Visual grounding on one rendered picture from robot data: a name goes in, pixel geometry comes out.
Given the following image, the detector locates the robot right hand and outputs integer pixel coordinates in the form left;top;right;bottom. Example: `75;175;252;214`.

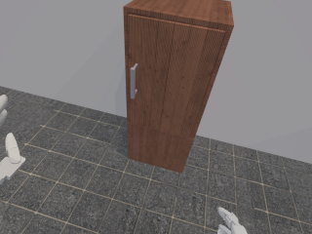
217;207;248;234

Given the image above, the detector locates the cupboard door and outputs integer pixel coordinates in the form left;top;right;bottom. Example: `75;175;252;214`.
127;14;226;138

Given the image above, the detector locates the robot left hand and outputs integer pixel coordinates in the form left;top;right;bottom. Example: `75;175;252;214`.
0;95;26;184

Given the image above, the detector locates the handle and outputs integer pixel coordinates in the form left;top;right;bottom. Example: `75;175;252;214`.
130;63;138;99

